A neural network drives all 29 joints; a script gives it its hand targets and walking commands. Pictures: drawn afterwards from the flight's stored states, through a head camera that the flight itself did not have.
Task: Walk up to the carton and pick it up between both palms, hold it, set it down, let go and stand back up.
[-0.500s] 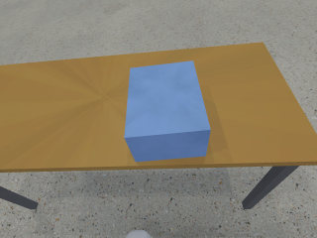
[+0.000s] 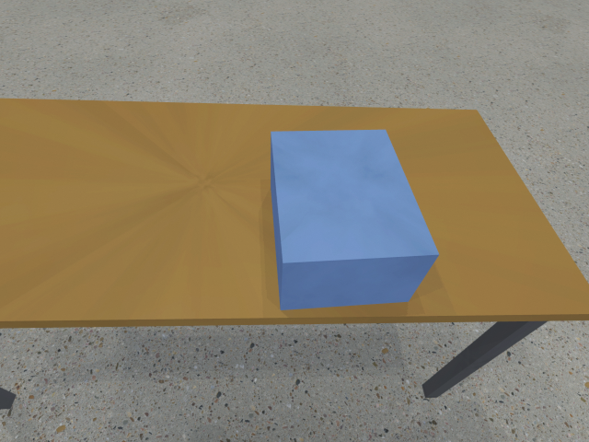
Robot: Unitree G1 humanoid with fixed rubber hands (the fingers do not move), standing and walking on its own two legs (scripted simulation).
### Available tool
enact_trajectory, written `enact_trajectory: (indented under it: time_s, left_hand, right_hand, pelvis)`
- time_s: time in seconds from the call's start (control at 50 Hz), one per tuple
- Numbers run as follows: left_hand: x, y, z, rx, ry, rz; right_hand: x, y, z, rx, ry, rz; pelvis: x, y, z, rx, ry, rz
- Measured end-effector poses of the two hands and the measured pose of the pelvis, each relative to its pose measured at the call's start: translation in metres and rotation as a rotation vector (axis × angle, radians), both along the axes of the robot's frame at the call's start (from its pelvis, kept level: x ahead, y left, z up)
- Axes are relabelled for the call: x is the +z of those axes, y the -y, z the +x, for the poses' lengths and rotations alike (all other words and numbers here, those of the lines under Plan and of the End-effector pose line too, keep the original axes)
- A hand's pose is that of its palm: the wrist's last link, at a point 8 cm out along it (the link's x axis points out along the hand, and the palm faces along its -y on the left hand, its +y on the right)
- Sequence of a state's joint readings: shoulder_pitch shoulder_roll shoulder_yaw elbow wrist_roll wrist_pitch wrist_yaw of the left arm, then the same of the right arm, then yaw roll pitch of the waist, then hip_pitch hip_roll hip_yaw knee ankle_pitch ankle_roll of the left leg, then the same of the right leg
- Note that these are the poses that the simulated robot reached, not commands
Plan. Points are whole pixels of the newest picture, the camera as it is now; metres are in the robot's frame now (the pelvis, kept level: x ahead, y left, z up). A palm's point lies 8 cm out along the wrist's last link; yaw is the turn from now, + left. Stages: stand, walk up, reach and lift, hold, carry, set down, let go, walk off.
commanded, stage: walk up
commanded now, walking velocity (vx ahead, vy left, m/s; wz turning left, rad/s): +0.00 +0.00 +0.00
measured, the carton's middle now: (336, 213) +0.48 -0.05 +0.00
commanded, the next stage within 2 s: none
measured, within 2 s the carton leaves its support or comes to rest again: neither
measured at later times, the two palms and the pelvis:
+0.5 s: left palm out of the picture -0.05 +0.15 -0.15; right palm out of the picture -0.04 -0.23 -0.15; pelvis +0.00 -0.03 +0.00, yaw +0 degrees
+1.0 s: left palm out of the picture -0.05 +0.14 -0.15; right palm out of the picture -0.03 -0.24 -0.16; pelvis +0.00 -0.04 +0.00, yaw +1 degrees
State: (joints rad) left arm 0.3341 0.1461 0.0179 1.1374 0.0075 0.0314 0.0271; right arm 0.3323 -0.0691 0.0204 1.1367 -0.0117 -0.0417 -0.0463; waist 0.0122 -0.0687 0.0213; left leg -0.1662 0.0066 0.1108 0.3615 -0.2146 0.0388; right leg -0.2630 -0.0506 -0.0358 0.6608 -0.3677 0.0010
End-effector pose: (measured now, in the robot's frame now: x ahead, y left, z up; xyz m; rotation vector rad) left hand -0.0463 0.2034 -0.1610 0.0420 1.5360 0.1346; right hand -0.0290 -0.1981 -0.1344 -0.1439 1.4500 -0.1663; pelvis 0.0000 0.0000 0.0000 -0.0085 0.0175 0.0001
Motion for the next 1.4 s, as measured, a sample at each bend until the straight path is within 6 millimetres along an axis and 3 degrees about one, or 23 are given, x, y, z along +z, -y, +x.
enact_trajectory:
  time_s: [0.14, 0.28, 0.52, 0.62, 0.82, 1.16, 1.4]
  left_hand:
    - [0.017, -0.006, 0.018, -0.041, 0.047, 0.1]
    - [0.017, 0.014, 0.028, -0.049, 0.101, 0.082]
    - [0.011, 0.05, -0.009, -0.007, 0.033, 0.012]
    - [0.014, 0.05, -0.016, 0.003, 0.02, 0.041]
    - [0.014, 0.052, -0.006, 0.014, 0.055, 0.048]
    - [0.012, 0.061, -0.003, -0.008, 0.03, 0.02]
    - [0.011, 0.054, 0.002, -0.009, 0.029, 0.028]
  right_hand:
    - [-0.027, -0.011, -0.012, -0.039, -0.022, 0.106]
    - [-0.026, 0.001, -0.006, -0.033, 0.003, 0.113]
    - [-0.016, 0.038, -0.015, -0.015, -0.05, 0.045]
    - [-0.021, 0.038, -0.014, -0.01, -0.055, 0.064]
    - [-0.022, 0.038, 0.006, 0.013, -0.011, 0.072]
    - [-0.02, 0.034, -0.014, -0.023, -0.081, 0.079]
    - [-0.021, 0.03, -0.01, -0.028, -0.077, 0.074]
  pelvis:
    - [-0.005, 0.002, 0.001, -0.001, 0.026, 0.014]
    - [-0.002, 0.015, 0.002, 0.006, 0.043, 0.017]
    - [-0.001, 0.033, -0.003, 0.009, 0.044, 0.014]
    - [-0.003, 0.037, -0.004, 0.029, 0.042, 0.009]
    - [-0.002, 0.041, -0.001, 0.03, 0.038, 0.01]
    - [-0.003, 0.044, 0.009, 0.02, 0.026, 0.004]
    - [-0.004, 0.04, 0.014, 0.016, 0.026, 0.002]
